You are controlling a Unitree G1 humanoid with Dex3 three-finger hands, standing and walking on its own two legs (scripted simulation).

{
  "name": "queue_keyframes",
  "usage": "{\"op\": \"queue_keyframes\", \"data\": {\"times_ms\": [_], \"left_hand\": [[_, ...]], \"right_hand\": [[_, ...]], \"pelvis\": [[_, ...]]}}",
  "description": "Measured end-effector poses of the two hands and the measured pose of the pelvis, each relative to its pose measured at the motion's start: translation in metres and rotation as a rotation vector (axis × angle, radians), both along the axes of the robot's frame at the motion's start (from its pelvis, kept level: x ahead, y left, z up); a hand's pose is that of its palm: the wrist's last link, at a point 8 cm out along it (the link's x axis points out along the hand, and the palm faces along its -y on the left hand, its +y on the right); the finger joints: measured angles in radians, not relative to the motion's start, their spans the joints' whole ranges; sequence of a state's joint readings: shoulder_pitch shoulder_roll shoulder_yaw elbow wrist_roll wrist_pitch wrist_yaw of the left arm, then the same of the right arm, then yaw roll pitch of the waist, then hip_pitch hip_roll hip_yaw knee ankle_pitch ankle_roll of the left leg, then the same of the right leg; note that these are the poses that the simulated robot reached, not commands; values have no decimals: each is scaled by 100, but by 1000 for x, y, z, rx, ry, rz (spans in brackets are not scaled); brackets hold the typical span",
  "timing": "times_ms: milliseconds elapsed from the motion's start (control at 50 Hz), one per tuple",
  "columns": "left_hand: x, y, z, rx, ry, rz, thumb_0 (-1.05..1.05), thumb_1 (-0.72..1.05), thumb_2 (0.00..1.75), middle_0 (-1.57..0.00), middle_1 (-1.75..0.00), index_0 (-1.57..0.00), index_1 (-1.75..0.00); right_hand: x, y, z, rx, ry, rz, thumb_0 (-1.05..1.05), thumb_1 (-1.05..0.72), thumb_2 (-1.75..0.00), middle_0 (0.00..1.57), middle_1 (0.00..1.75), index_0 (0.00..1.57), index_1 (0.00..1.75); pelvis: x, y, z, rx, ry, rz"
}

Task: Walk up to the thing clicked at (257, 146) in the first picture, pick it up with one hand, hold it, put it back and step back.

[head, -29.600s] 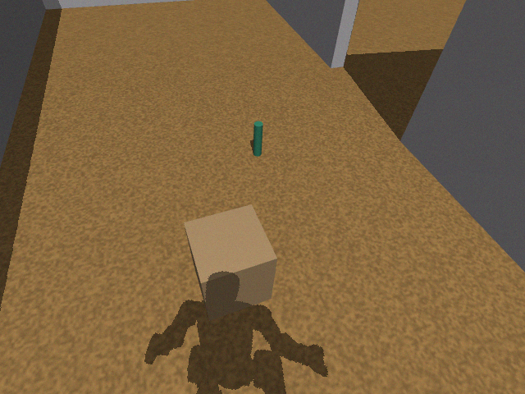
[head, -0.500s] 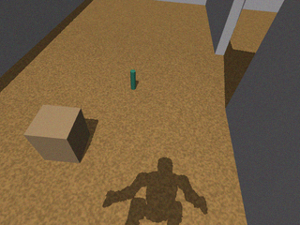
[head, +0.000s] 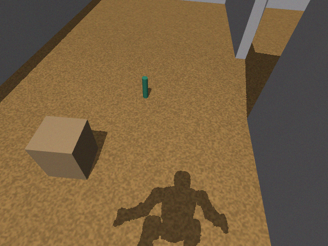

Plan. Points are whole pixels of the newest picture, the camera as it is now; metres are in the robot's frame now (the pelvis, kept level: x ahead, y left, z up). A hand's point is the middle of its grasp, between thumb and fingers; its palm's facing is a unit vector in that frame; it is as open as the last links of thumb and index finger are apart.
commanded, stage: stand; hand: left
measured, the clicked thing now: (145, 87) +1.47 +0.23 -0.68
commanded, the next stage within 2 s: walk up in 1.32 s
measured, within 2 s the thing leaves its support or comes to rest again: neither
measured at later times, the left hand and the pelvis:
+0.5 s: hand out of the picture +0.09 +0.25 -0.16, palm faces -0.01 -0.94 -0.34, open 7.4 cm; pelvis +0.01 -0.01 +0.00, yaw +0 degrees
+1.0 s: hand out of the picture +0.09 +0.25 -0.16, palm faces -0.02 -0.94 -0.34, open 7.4 cm; pelvis +0.01 -0.01 +0.00, yaw -1 degrees
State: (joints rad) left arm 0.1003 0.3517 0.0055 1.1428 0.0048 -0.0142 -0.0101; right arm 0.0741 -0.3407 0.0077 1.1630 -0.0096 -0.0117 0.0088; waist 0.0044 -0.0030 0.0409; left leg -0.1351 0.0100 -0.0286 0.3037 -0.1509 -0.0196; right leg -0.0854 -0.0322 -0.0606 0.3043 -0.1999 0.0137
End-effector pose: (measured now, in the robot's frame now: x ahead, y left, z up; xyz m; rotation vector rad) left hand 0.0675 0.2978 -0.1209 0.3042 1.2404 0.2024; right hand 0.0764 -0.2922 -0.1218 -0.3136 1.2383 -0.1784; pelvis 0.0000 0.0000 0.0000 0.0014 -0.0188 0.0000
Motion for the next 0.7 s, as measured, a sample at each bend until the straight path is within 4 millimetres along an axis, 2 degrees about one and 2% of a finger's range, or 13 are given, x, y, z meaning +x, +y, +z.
{"op": "queue_keyframes", "data": {"times_ms": [480,700], "left_hand": [[15,-6,0,1,-1,0,0,90,90,-20,-30,-21,-30],[19,-7,2,5,-11,-5,0,90,90,-20,-30,-21,-30]], "right_hand": [[16,-6,0,-7,-6,7,1,-90,-90,21,30,20,30],[16,-8,1,-6,-14,3,1,-90,-90,21,30,20,30]], "pelvis": [[13,-6,0,2,4,-4],[14,-7,0,1,-1,-7]]}}
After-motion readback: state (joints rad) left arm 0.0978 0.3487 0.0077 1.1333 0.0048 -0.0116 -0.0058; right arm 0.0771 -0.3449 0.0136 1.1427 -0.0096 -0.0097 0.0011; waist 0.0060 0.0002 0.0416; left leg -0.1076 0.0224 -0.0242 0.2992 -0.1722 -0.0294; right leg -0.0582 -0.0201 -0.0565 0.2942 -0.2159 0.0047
